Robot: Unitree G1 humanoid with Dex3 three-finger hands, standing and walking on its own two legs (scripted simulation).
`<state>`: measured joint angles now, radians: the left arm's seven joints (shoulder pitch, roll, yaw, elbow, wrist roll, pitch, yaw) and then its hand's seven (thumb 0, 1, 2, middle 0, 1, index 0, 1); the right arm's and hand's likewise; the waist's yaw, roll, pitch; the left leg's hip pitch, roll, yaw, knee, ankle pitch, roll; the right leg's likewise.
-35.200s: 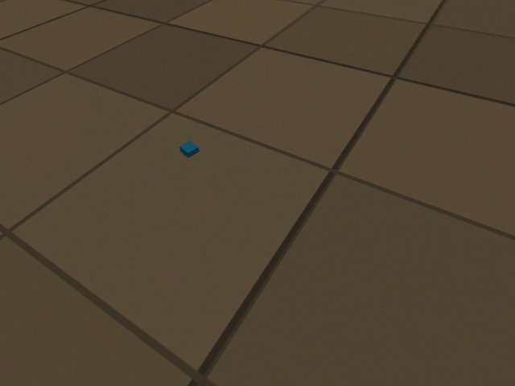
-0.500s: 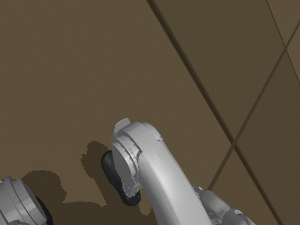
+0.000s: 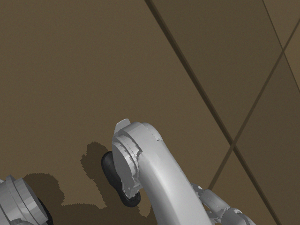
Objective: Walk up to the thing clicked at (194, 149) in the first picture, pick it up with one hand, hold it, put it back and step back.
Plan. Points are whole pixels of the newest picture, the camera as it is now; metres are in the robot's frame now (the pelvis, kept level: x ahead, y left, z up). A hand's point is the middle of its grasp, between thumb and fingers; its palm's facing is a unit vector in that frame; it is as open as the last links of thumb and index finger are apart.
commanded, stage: rest palm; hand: left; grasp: from above
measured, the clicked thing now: out of the picture +0.50 +0.38 -0.30
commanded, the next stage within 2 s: go down in 0.18 s
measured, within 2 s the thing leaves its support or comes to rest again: neither
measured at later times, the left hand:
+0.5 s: hand out of the picture +0.47 +0.36 -0.25, palm faces -0.41 -0.14 -0.90, open 14.3 cm
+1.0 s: hand out of the picture +0.47 +0.39 -0.17, palm faces -0.41 -0.10 -0.90, open 13.8 cm
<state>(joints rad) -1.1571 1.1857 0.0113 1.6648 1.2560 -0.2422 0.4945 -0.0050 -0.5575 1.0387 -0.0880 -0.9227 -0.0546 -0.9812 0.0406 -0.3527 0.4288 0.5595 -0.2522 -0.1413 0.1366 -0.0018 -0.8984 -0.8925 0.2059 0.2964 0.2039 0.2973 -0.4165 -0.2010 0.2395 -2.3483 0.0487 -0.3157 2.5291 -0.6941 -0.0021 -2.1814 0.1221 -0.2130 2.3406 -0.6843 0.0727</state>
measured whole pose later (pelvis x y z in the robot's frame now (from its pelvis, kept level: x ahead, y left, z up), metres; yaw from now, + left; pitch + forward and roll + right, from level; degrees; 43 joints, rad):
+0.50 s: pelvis +0.00 +0.00 +0.00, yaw +0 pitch +27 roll -16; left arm -1.16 1.17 0.03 1.61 1.27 -0.23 0.48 0.00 -0.56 1.05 -0.07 -1.01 -0.05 -1.05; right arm 0.06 -0.35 0.42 0.56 -0.25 -0.14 0.14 0.00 -0.90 -0.89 0.21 0.30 0.20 0.30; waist -0.41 -0.20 0.22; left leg -2.35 0.05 -0.32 2.53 -0.70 -0.01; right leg -2.19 0.12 -0.21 2.34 -0.69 0.06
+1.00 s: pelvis +0.00 +0.00 +0.01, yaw +2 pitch +30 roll -15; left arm -1.07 1.05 0.04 1.30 1.23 -0.20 0.21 0.00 -0.48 0.99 -0.06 -1.11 -0.08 -1.09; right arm 0.13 -0.34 0.29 0.54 -0.17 -0.01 0.12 0.00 -0.90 -0.89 0.21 0.30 0.21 0.30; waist -0.32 -0.09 0.11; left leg -2.37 0.03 -0.27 2.47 -0.66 0.00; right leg -2.20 0.09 -0.19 2.32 -0.68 0.05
